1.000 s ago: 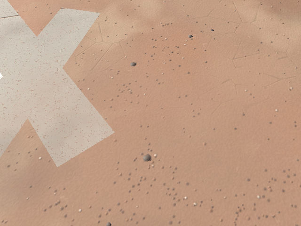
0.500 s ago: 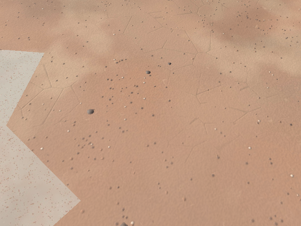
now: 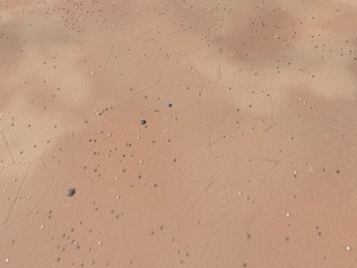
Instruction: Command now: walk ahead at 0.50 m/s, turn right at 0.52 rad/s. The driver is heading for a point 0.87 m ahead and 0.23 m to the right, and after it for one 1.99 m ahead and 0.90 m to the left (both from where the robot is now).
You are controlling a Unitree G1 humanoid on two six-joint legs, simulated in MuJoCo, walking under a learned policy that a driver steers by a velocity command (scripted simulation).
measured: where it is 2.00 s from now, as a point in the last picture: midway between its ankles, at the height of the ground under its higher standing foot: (262, 183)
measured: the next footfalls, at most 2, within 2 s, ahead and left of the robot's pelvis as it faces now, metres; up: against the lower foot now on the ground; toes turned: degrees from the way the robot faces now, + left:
left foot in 0.24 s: +0.33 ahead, +0.14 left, +0.00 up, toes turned -12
right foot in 0.76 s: +0.51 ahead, -0.21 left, +0.00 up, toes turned -29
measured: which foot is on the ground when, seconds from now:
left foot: up 0.00-0.22, down 0.24-0.78, up 0.80-1.00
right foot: down 0.00-0.24, up 0.26-0.74, down 0.76-1.00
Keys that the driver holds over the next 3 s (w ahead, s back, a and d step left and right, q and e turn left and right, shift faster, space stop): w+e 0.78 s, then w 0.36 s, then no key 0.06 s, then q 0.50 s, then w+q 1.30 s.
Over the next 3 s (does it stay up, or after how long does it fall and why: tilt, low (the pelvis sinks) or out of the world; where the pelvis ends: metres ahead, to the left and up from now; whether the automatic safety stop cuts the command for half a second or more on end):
stays up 1.31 -0.19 0.00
